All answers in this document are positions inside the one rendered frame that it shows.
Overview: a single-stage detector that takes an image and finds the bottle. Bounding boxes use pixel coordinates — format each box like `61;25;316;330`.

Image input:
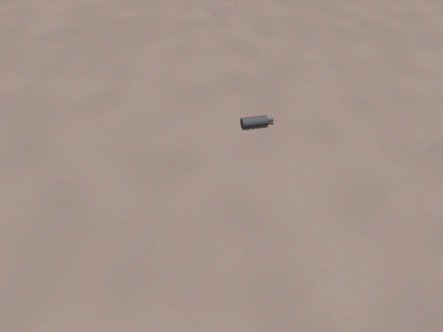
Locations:
240;116;273;129

